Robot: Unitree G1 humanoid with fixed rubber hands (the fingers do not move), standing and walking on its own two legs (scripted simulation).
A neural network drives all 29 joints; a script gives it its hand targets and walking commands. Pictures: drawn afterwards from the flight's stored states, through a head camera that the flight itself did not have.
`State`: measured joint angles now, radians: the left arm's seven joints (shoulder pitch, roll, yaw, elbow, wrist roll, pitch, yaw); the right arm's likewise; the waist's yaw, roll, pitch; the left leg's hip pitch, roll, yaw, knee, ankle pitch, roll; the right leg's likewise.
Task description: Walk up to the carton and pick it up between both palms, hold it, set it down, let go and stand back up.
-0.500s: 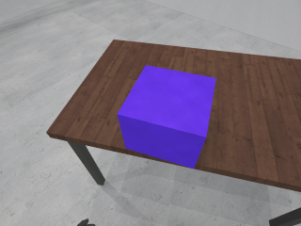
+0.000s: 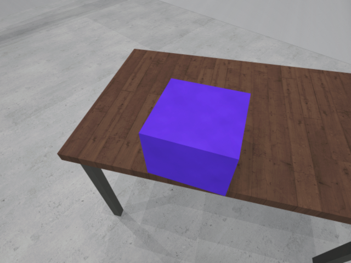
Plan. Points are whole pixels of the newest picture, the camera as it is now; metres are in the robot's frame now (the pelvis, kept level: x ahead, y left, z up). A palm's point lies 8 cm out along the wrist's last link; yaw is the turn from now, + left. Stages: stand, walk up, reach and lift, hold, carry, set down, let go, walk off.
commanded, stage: stand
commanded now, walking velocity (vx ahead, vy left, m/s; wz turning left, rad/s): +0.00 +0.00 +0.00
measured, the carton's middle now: (197, 134) +0.47 -0.03 -0.02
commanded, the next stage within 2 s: walk up in 0.52 s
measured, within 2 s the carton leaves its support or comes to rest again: neither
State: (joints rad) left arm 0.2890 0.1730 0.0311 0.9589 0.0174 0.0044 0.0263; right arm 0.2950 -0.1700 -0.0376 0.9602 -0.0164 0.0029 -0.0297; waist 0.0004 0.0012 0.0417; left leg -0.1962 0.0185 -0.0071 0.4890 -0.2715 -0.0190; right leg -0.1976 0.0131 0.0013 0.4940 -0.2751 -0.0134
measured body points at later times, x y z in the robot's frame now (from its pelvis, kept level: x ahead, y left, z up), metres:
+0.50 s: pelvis +0.00 +0.00 +0.00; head +0.01 +0.00 +0.45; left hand -0.01 +0.21 -0.16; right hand -0.02 -0.22 -0.16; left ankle -0.01 +0.13 -0.74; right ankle -0.01 -0.11 -0.74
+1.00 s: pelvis +0.00 +0.07 -0.02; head +0.04 +0.06 +0.43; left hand -0.02 +0.35 -0.14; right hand +0.08 -0.22 -0.15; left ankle +0.04 +0.23 -0.73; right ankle -0.01 -0.11 -0.74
